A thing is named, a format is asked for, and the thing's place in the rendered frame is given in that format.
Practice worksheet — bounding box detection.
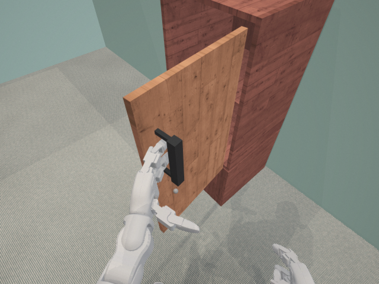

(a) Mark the cupboard door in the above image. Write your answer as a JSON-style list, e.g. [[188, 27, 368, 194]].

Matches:
[[123, 26, 248, 233]]

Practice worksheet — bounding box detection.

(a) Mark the right robot hand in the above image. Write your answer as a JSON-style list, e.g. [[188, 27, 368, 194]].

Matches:
[[271, 244, 315, 284]]

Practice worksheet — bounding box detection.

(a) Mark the left robot hand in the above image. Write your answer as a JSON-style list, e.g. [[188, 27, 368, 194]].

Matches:
[[130, 139, 200, 233]]

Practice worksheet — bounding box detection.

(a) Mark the robot left forearm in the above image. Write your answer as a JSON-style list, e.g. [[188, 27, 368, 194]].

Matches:
[[97, 214, 155, 284]]

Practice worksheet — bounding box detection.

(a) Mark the handle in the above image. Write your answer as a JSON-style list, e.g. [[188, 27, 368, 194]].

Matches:
[[155, 128, 184, 186]]

